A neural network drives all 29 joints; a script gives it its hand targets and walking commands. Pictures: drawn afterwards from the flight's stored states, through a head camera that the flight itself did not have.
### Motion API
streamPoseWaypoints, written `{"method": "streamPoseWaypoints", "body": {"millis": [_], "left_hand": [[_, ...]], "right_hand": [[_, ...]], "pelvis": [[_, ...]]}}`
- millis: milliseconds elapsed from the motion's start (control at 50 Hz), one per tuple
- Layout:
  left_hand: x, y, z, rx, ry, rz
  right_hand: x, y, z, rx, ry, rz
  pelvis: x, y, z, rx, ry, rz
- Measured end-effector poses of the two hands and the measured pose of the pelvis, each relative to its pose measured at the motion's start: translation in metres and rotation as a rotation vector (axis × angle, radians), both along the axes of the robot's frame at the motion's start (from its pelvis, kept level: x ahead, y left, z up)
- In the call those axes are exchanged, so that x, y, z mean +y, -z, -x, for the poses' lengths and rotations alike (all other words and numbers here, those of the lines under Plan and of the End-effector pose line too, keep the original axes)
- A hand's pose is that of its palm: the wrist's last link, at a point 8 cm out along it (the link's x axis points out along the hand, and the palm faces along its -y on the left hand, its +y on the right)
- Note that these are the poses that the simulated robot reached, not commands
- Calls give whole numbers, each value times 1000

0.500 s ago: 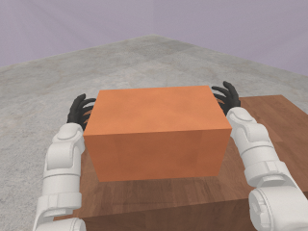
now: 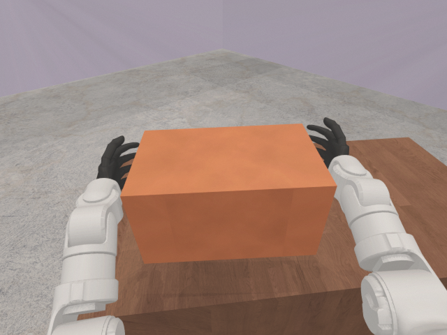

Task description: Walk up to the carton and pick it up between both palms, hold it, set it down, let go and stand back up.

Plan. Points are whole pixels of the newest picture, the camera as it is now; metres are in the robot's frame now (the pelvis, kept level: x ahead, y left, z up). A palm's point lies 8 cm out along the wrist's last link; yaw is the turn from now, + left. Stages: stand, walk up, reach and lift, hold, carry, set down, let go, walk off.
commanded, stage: hold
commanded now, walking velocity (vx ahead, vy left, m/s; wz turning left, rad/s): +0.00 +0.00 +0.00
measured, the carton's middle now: (226, 190) +0.36 +0.01 +0.14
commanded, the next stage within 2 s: set down in 0.56 s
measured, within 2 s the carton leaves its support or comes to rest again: neither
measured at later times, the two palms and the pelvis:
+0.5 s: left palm (111, 181) +0.35 +0.21 +0.18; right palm (335, 160) +0.38 -0.19 +0.19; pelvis +0.00 +0.00 +0.00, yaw +0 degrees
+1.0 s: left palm (114, 178) +0.36 +0.21 +0.17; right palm (334, 172) +0.37 -0.19 +0.17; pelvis +0.00 +0.00 +0.00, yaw +0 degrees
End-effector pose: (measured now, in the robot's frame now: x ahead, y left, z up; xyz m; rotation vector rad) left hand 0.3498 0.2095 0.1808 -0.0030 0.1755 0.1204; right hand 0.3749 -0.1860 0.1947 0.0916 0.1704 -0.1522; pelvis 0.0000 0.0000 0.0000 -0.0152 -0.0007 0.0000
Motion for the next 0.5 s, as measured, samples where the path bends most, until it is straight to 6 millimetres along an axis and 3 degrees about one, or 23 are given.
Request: {"method": "streamPoseWaypoints", "body": {"millis": [500], "left_hand": [[0,0,0,0,0,0]], "right_hand": [[0,0,0,1,0,0]], "pelvis": [[0,0,0,0,0,0]]}}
